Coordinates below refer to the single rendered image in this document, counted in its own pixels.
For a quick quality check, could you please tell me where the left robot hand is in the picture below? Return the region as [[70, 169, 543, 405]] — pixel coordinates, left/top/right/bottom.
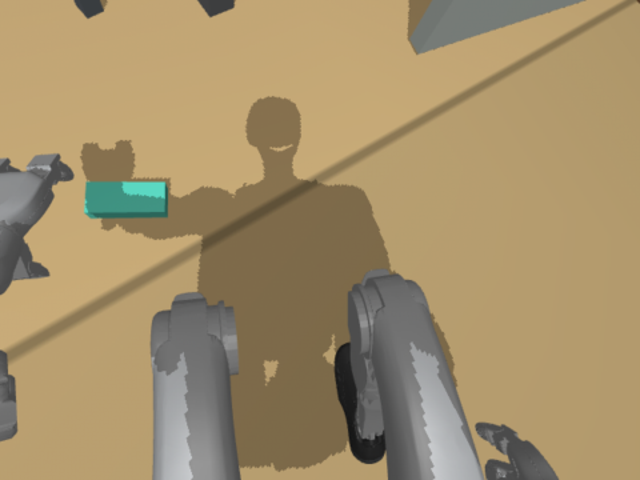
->
[[0, 154, 74, 281]]

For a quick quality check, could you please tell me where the right robot foot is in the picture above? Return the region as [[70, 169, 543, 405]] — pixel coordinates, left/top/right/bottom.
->
[[334, 342, 386, 464]]

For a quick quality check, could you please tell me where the small box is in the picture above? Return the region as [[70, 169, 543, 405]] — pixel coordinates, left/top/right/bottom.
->
[[84, 182, 168, 218]]

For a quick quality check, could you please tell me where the right robot hand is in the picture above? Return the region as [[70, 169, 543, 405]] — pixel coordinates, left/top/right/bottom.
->
[[475, 422, 559, 480]]

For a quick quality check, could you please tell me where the left robot arm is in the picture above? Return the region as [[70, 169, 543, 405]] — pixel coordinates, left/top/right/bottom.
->
[[0, 225, 23, 441]]

